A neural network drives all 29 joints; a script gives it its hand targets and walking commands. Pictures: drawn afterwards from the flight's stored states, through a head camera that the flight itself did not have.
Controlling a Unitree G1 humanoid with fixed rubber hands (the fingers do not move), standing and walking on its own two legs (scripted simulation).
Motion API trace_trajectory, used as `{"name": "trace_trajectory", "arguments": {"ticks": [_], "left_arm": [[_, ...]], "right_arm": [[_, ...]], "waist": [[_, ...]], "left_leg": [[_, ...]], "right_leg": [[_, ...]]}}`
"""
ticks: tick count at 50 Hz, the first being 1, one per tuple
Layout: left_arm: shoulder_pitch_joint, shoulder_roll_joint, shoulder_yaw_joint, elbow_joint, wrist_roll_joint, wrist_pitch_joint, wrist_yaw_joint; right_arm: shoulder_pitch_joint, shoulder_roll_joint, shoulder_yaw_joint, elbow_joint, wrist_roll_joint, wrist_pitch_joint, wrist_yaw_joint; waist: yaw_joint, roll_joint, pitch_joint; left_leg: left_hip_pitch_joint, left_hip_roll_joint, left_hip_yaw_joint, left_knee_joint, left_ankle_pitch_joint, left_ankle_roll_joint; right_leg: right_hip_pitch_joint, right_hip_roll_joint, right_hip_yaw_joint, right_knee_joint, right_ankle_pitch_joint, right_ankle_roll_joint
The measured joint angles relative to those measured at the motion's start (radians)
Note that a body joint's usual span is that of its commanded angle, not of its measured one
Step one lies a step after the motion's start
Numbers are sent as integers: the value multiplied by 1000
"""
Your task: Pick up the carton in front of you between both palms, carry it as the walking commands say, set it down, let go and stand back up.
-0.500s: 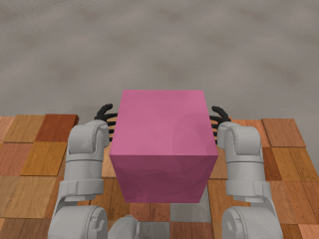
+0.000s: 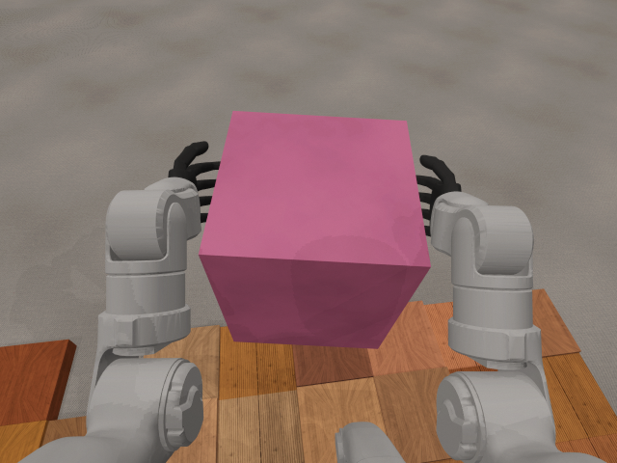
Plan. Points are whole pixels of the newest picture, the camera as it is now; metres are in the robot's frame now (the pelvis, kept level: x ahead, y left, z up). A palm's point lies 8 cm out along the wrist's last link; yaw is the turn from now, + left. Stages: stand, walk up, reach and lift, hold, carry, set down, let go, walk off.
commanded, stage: carry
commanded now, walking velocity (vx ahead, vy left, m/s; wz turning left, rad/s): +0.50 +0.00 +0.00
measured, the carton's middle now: (312, 241) +0.38 -0.03 +0.07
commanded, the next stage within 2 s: none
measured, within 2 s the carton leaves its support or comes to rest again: neither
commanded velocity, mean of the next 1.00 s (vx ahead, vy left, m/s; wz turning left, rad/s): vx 0.50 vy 0.00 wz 0.00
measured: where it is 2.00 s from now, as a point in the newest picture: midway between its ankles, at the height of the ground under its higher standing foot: (291, 212)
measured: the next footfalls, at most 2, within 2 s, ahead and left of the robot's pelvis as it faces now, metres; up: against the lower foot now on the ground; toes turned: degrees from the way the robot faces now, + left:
right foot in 0.24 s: +0.35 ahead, -0.16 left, +0.04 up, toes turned -4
left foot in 0.72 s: +0.54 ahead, +0.07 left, +0.00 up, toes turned +4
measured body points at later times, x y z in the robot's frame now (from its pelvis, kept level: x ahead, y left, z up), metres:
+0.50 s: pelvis +0.28 -0.07 +0.05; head +0.35 -0.07 +0.49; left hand +0.66 +0.13 +0.19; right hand +0.70 -0.17 +0.19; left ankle +0.29 +0.06 -0.62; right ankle +0.31 -0.16 -0.68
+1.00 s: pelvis +0.56 +0.00 +0.02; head +0.60 +0.02 +0.47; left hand +0.95 +0.16 +0.15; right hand +0.94 -0.15 +0.14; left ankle +0.50 +0.06 -0.72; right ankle +0.62 -0.13 -0.64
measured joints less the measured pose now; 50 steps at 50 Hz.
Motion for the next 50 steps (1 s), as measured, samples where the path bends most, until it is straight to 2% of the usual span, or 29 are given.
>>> {"name": "trace_trajectory", "arguments": {"ticks": [3,6,9,11,13,14,16,18,21,24,27,30,34,36,38,39,42,44,50], "left_arm": [[-39,-1,26,14,19,27,-2],[-60,0,44,48,33,42,-6],[-75,4,52,79,39,52,-7],[-93,9,50,105,38,53,-7],[-115,6,39,145,40,38,-6],[-122,-3,29,163,46,24,-5],[-121,-20,12,174,49,11,5],[-101,-26,-1,144,35,17,22],[-80,-23,1,63,2,28,39],[-89,-22,20,-7,-15,26,46],[-108,-24,38,-24,-19,18,45],[-121,-23,36,16,-11,14,39],[-129,-15,9,108,6,22,30],[-137,-2,5,155,7,31,14],[-144,22,-3,207,3,23,1],[-136,27,-3,230,2,19,-1],[-99,22,-10,252,7,32,-1],[-81,15,-15,229,12,40,0],[-65,-4,-6,117,14,25,8]], "right_arm": [[-63,-3,-20,52,1,15,0],[-102,2,-37,112,-13,20,7],[-121,6,-46,149,-31,27,16],[-135,5,-55,164,-42,34,21],[-147,-8,-69,178,-50,36,30],[-147,-19,-81,181,-51,33,36],[-140,-32,-101,180,-51,32,47],[-134,-27,-114,156,-56,42,48],[-139,-5,-128,88,-73,57,47],[-151,14,-136,11,-87,61,47],[-156,26,-143,-27,-99,58,47],[-150,26,-148,-12,-107,59,49],[-145,9,-152,69,-108,65,57],[-167,0,-146,141,-113,63,62],[-165,5,-136,201,-116,32,67],[-152,10,-126,225,-118,22,68],[-89,21,-106,233,-111,23,68],[-52,24,-95,201,-98,25,67],[-18,37,-92,80,-78,4,47]], "waist": [[-8,-3,-14],[-5,-4,-35],[8,0,-54],[27,8,-63],[59,31,-56],[79,45,-45],[122,40,-20],[153,31,9],[177,24,50],[187,20,67],[188,21,53],[183,24,19],[162,24,-39],[149,36,-69],[115,-2,-81],[102,-11,-81],[80,-11,-68],[73,-13,-48],[66,-9,-4]], "left_leg": [[53,11,-13,-19,-42,-12],[123,28,-35,-50,-83,-39],[206,57,-57,-98,-120,-71],[250,81,-66,-99,-156,-88],[247,125,-59,14,-198,-95],[204,138,-79,155,-167,-103],[83,93,-143,491,-169,-108],[-27,58,-160,689,-176,-97],[-151,59,-155,687,-145,-89],[-235,82,-156,545,-148,-95],[-272,109,-161,364,-74,-107],[-248,126,-163,188,49,-114],[-131,122,-125,-35,172,-106],[-41,125,-97,-107,194,-100],[-49,94,-85,-3,55,-82],[-49,85,-83,35,16,-72],[-7,75,-88,39,-19,-60],[32,68,-90,7,-33,-56],[140,54,-95,-83,-72,-54]], "right_leg": [[-111,-47,-7,-54,41,10],[-168,-68,-27,-136,81,13],[-125,-56,-69,-371,129,6],[-57,-25,-108,-528,160,-9],[31,17,-150,-646,244,-25],[45,29,-163,-630,226,-38],[78,35,-161,-625,165,-57],[130,36,-150,-674,147,-50],[209,33,-143,-763,153,-37],[267,30,-142,-809,135,-42],[319,31,-141,-828,96,-37],[376,33,-139,-819,35,-16],[453,25,-135,-748,-92,20],[458,18,-139,-622,-181,42],[391,-2,-95,-403,-205,40],[346,7,-68,-291,-193,37],[207,24,-59,-103,-117,30],[129,15,-66,-114,-73,29],[-32,-11,-78,-284,48,31]]}}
